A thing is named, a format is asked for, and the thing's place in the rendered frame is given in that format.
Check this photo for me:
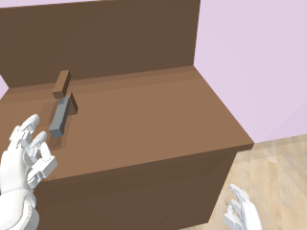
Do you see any left robot hand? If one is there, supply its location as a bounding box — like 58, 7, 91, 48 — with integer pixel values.
0, 114, 58, 195

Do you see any counter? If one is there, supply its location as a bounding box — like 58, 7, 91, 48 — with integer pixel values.
0, 0, 254, 230

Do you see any right robot hand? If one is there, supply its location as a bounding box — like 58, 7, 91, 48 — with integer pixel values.
224, 184, 263, 230

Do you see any tap lever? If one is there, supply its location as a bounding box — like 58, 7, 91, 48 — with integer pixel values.
48, 95, 71, 138

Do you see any robot left forearm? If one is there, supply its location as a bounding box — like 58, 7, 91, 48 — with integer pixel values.
0, 189, 39, 230

